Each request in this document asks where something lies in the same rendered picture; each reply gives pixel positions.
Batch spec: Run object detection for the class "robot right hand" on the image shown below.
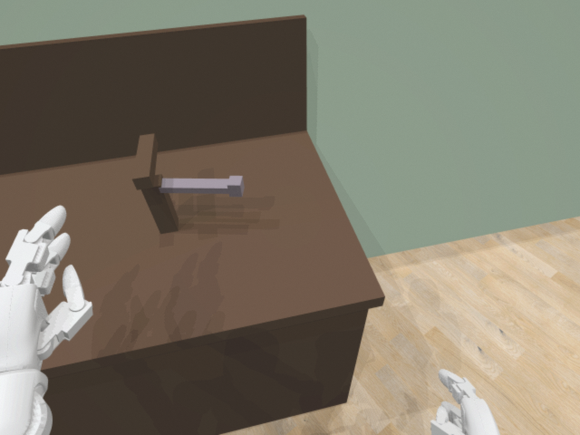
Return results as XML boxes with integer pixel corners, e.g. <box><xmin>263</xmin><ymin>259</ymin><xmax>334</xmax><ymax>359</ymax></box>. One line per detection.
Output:
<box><xmin>430</xmin><ymin>369</ymin><xmax>500</xmax><ymax>435</ymax></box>

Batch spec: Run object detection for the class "left robot forearm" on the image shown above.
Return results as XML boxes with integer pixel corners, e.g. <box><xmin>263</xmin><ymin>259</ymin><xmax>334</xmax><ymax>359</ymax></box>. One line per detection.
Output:
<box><xmin>0</xmin><ymin>369</ymin><xmax>53</xmax><ymax>435</ymax></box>

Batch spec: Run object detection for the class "counter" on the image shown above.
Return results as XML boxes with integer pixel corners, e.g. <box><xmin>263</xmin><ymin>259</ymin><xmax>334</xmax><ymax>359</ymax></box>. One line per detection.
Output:
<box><xmin>0</xmin><ymin>14</ymin><xmax>385</xmax><ymax>435</ymax></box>

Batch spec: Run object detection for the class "tap lever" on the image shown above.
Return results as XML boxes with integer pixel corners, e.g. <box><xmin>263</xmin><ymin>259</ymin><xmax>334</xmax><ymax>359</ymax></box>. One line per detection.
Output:
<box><xmin>159</xmin><ymin>176</ymin><xmax>245</xmax><ymax>197</ymax></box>

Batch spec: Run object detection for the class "robot left hand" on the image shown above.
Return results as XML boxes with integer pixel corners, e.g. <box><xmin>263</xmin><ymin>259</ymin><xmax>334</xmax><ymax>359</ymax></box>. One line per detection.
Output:
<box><xmin>0</xmin><ymin>206</ymin><xmax>93</xmax><ymax>372</ymax></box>

